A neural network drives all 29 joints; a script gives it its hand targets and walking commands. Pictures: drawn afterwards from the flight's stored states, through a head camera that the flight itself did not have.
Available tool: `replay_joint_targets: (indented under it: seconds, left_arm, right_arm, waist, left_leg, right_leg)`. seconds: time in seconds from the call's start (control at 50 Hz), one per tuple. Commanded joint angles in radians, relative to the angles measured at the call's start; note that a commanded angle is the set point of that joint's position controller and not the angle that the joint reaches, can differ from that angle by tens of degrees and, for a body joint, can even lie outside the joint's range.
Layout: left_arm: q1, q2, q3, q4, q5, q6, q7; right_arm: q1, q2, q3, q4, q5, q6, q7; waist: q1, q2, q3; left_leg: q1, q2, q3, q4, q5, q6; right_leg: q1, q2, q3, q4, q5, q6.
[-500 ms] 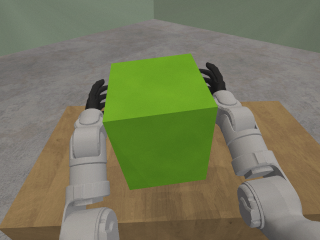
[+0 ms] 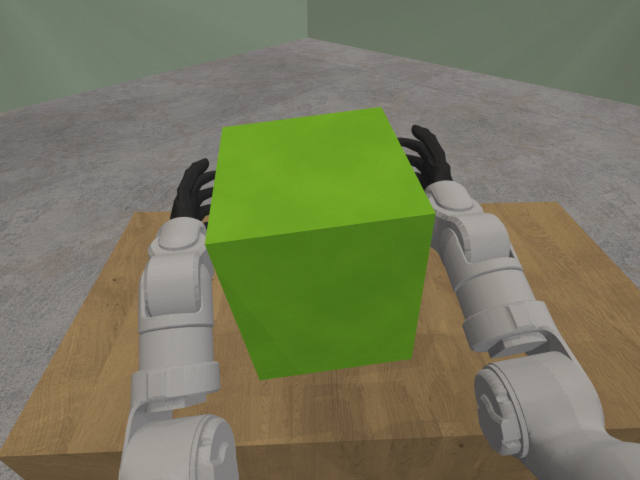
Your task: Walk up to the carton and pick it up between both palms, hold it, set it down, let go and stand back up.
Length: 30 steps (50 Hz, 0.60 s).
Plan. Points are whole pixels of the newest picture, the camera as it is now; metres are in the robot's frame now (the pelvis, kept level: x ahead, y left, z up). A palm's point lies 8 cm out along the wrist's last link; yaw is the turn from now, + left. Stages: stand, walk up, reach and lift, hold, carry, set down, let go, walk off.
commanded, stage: hold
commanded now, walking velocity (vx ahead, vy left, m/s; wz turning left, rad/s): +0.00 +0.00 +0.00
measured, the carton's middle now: (319, 246) +0.37 +0.00 +0.16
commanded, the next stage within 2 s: none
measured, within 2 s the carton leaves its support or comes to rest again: neither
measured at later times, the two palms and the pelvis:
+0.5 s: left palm (189, 224) +0.36 +0.15 +0.21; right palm (433, 188) +0.38 -0.14 +0.23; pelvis +0.00 +0.00 +0.00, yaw +0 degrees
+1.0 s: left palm (189, 224) +0.36 +0.15 +0.21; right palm (433, 188) +0.38 -0.14 +0.23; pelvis +0.00 +0.00 +0.00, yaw +0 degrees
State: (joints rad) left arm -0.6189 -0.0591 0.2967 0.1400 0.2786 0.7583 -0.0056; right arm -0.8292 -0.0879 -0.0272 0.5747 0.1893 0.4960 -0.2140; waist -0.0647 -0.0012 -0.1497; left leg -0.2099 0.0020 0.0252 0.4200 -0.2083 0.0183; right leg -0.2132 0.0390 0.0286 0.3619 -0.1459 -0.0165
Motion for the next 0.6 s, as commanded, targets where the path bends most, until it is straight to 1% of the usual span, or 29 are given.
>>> replay_joint_targets:
  seconds: [0.0, 0.02, 0.04, 0.08, 0.1, 0.14, 0.16, 0.2, 0.22, 0.24, 0.26, 0.28, 0.3, 0.32, 0.34, 0.36, 0.38, 0.4, 0.42, 0.44, 0.46, 0.48, 0.5, 0.52, 0.54, 0.56, 0.58]
  left_arm:
    - [-0.803, -0.464, -0.427, -0.104, -0.162, -0.070, -0.142]
    - [-0.815, -0.460, -0.424, -0.112, -0.167, -0.074, -0.142]
    - [-0.807, -0.475, -0.435, -0.107, -0.167, -0.073, -0.140]
    - [-0.815, -0.457, -0.421, -0.113, -0.164, -0.075, -0.140]
    - [-0.790, -0.468, -0.427, -0.100, -0.161, -0.071, -0.140]
    - [-0.771, -0.454, -0.409, -0.092, -0.150, -0.067, -0.145]
    - [-0.777, -0.456, -0.411, -0.085, -0.150, -0.069, -0.146]
    - [-0.795, -0.466, -0.425, -0.106, -0.166, -0.073, -0.142]
    - [-0.785, -0.461, -0.414, -0.116, -0.158, -0.073, -0.142]
    - [-0.810, -0.463, -0.418, -0.113, -0.152, -0.069, -0.143]
    - [-0.802, -0.460, -0.414, -0.107, -0.152, -0.068, -0.145]
    - [-0.778, -0.461, -0.413, -0.096, -0.148, -0.064, -0.144]
    - [-0.778, -0.454, -0.408, -0.088, -0.143, -0.066, -0.146]
    - [-0.787, -0.458, -0.415, -0.107, -0.154, -0.069, -0.146]
    - [-0.793, -0.458, -0.417, -0.106, -0.152, -0.068, -0.146]
    - [-0.788, -0.461, -0.414, -0.108, -0.152, -0.068, -0.148]
    - [-0.796, -0.460, -0.414, -0.106, -0.150, -0.068, -0.145]
    - [-0.784, -0.462, -0.413, -0.099, -0.145, -0.065, -0.146]
    - [-0.786, -0.458, -0.404, -0.085, -0.143, -0.066, -0.148]
    - [-0.789, -0.459, -0.411, -0.078, -0.148, -0.063, -0.148]
    - [-0.786, -0.471, -0.422, -0.086, -0.155, -0.063, -0.147]
    - [-0.807, -0.456, -0.417, -0.101, -0.159, -0.070, -0.145]
    - [-0.796, -0.468, -0.423, -0.094, -0.155, -0.070, -0.145]
    - [-0.805, -0.460, -0.417, -0.101, -0.156, -0.072, -0.145]
    - [-0.810, -0.462, -0.423, -0.120, -0.161, -0.074, -0.143]
    - [-0.793, -0.468, -0.429, -0.099, -0.163, -0.070, -0.143]
    - [-0.783, -0.474, -0.432, -0.108, -0.166, -0.071, -0.142]
  right_arm:
    - [-0.637, 0.673, 0.297, -0.272, 0.099, -0.054, 0.136]
    - [-0.635, 0.678, 0.299, -0.277, 0.100, -0.054, 0.136]
    - [-0.637, 0.681, 0.305, -0.282, 0.104, -0.056, 0.137]
    - [-0.625, 0.686, 0.305, -0.265, 0.102, -0.053, 0.137]
    - [-0.621, 0.681, 0.306, -0.276, 0.102, -0.053, 0.134]
    - [-0.621, 0.685, 0.314, -0.296, 0.113, -0.050, 0.131]
    - [-0.621, 0.672, 0.302, -0.282, 0.103, -0.049, 0.131]
    - [-0.629, 0.682, 0.315, -0.295, 0.113, -0.052, 0.132]
    - [-0.611, 0.688, 0.315, -0.282, 0.113, -0.050, 0.131]
    - [-0.604, 0.671, 0.293, -0.250, 0.103, -0.045, 0.132]
    - [-0.611, 0.666, 0.291, -0.257, 0.100, -0.047, 0.133]
    - [-0.626, 0.675, 0.306, -0.288, 0.109, -0.049, 0.132]
    - [-0.610, 0.668, 0.300, -0.265, 0.103, -0.046, 0.133]
    - [-0.607, 0.671, 0.300, -0.271, 0.099, -0.047, 0.133]
    - [-0.609, 0.670, 0.297, -0.270, 0.101, -0.049, 0.133]
    - [-0.622, 0.677, 0.307, -0.280, 0.108, -0.052, 0.134]
    - [-0.624, 0.675, 0.302, -0.279, 0.106, -0.050, 0.133]
    - [-0.619, 0.674, 0.308, -0.262, 0.109, -0.047, 0.134]
    - [-0.633, 0.670, 0.301, -0.280, 0.103, -0.050, 0.133]
    - [-0.628, 0.666, 0.299, -0.267, 0.100, -0.049, 0.134]
    - [-0.635, 0.667, 0.299, -0.285, 0.103, -0.052, 0.134]
    - [-0.626, 0.677, 0.300, -0.269, 0.102, -0.049, 0.136]
    - [-0.630, 0.679, 0.298, -0.277, 0.097, -0.052, 0.134]
    - [-0.638, 0.675, 0.297, -0.278, 0.097, -0.053, 0.135]
    - [-0.623, 0.687, 0.305, -0.278, 0.105, -0.053, 0.134]
    - [-0.640, 0.672, 0.301, -0.293, 0.102, -0.054, 0.133]
    - [-0.628, 0.671, 0.306, -0.295, 0.107, -0.053, 0.132]
  waist:
    - [-0.005, -0.023, -0.264]
    - [-0.001, -0.030, -0.273]
    - [0.000, -0.019, -0.266]
    - [0.001, -0.031, -0.269]
    - [0.000, -0.025, -0.272]
    - [0.010, -0.041, -0.263]
    - [-0.001, -0.037, -0.253]
    - [0.003, -0.028, -0.279]
    - [0.007, -0.031, -0.275]
    - [-0.010, -0.012, -0.247]
    - [-0.010, -0.025, -0.255]
    - [0.005, -0.031, -0.263]
    - [-0.003, -0.035, -0.240]
    - [0.004, -0.030, -0.252]
    - [-0.008, -0.022, -0.255]
    - [-0.001, -0.029, -0.266]
    - [-0.002, -0.018, -0.267]
    - [0.003, -0.024, -0.251]
    - [0.007, -0.031, -0.253]
    - [0.001, -0.027, -0.243]
    - [-0.003, -0.016, -0.252]
    - [-0.001, -0.027, -0.252]
    - [-0.004, -0.020, -0.259]
    - [-0.001, -0.032, -0.264]
    - [0.000, -0.022, -0.279]
    - [-0.002, -0.023, -0.276]
    - [-0.005, -0.021, -0.285]
  left_leg:
    - [0.159, -0.023, -0.039, -0.148, 0.135, -0.028]
    - [0.162, -0.022, -0.043, -0.145, 0.150, -0.025]
    - [0.149, -0.020, -0.042, -0.145, 0.149, -0.030]
    - [0.161, -0.024, -0.039, -0.140, 0.148, -0.023]
    - [0.157, -0.022, -0.039, -0.141, 0.155, -0.028]
    - [0.153, -0.027, -0.040, -0.140, 0.159, -0.020]
    - [0.150, -0.029, -0.039, -0.147, 0.143, -0.023]
    - [0.147, -0.027, -0.040, -0.144, 0.144, -0.026]
    - [0.154, -0.027, -0.040, -0.141, 0.164, -0.023]
    - [0.158, -0.027, -0.040, -0.145, 0.140, -0.032]
    - [0.158, -0.026, -0.040, -0.146, 0.136, -0.027]
    - [0.161, -0.026, -0.040, -0.137, 0.158, -0.022]
    - [0.155, -0.025, -0.040, -0.144, 0.136, -0.024]
    - [0.158, -0.023, -0.037, -0.149, 0.145, -0.026]
    - [0.153, -0.026, -0.039, -0.147, 0.144, -0.030]
    - [0.160, -0.026, -0.038, -0.143, 0.160, -0.026]
    - [0.160, -0.027, -0.039, -0.140, 0.158, -0.025]
    - [0.162, -0.021, -0.043, -0.143, 0.159, -0.028]
    - [0.153, -0.025, -0.040, -0.147, 0.135, -0.023]
    - [0.144, -0.025, -0.038, -0.150, 0.130, -0.027]
    - [0.149, -0.024, -0.038, -0.147, 0.133, -0.028]
    - [0.143, -0.023, -0.039, -0.149, 0.125, -0.025]
    - [0.149, -0.023, -0.037, -0.148, 0.138, -0.027]
    - [0.156, -0.022, -0.041, -0.145, 0.138, -0.026]
    - [0.158, -0.025, -0.039, -0.142, 0.159, -0.026]
    - [0.163, -0.023, -0.041, -0.141, 0.161, -0.027]
    - [0.166, -0.024, -0.043, -0.140, 0.167, -0.031]
  right_leg:
    - [0.402, -0.006, -0.044, -0.064, 0.195, 0.047]
    - [0.399, 0.000, -0.047, -0.060, 0.205, 0.046]
    - [0.405, -0.003, -0.045, -0.061, 0.199, 0.045]
    - [0.401, -0.008, -0.044, -0.063, 0.201, 0.051]
    - [0.422, -0.008, -0.039, -0.063, 0.230, 0.046]
    - [0.427, -0.008, -0.041, -0.062, 0.234, 0.054]
    - [0.419, -0.007, -0.046, -0.060, 0.220, 0.055]
    - [0.421, -0.009, -0.043, -0.057, 0.219, 0.052]
    - [0.422, -0.007, -0.043, -0.058, 0.236, 0.052]
    - [0.397, -0.004, -0.045, -0.064, 0.202, 0.047]
    - [0.401, -0.005, -0.044, -0.064, 0.195, 0.049]
    - [0.408, -0.007, -0.043, -0.061, 0.218, 0.051]
    - [0.405, -0.008, -0.046, -0.060, 0.207, 0.052]
    - [0.404, -0.006, -0.046, -0.061, 0.205, 0.050]
    - [0.417, -0.009, -0.044, -0.063, 0.209, 0.050]
    - [0.420, -0.007, -0.047, -0.059, 0.218, 0.051]
    - [0.414, -0.003, -0.047, -0.058, 0.219, 0.049]
    - [0.411, -0.004, -0.047, -0.060, 0.213, 0.050]
    - [0.408, -0.007, -0.046, -0.066, 0.190, 0.051]
    - [0.411, -0.006, -0.046, -0.070, 0.187, 0.049]
    - [0.406, -0.005, -0.044, -0.070, 0.186, 0.045]
    - [0.402, -0.005, -0.043, -0.065, 0.176, 0.046]
    - [0.413, -0.006, -0.044, -0.064, 0.203, 0.042]
    - [0.402, -0.002, -0.046, -0.066, 0.185, 0.045]
    - [0.410, -0.006, -0.045, -0.061, 0.213, 0.049]
    - [0.407, 0.001, -0.048, -0.059, 0.221, 0.048]
    - [0.419, -0.002, -0.045, -0.057, 0.242, 0.048]
